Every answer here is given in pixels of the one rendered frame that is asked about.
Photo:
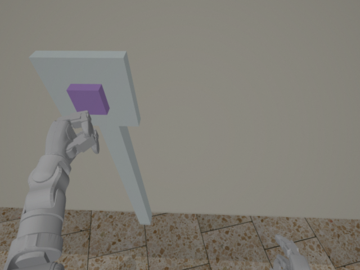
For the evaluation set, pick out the button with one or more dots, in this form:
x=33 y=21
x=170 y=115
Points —
x=90 y=97

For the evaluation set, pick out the right robot hand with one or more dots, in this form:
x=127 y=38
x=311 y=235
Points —
x=296 y=261

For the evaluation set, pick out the left robot hand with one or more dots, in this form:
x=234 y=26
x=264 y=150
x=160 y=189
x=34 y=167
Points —
x=62 y=140

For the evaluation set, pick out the robot left forearm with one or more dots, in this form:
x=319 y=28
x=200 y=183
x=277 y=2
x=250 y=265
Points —
x=39 y=238

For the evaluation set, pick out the panel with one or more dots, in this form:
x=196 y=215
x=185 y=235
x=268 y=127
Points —
x=59 y=69

